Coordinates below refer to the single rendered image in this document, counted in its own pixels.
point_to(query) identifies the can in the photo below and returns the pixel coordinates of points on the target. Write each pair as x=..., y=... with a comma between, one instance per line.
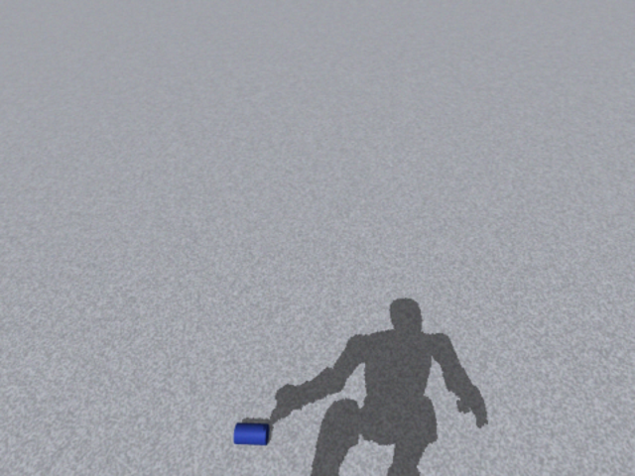
x=251, y=433

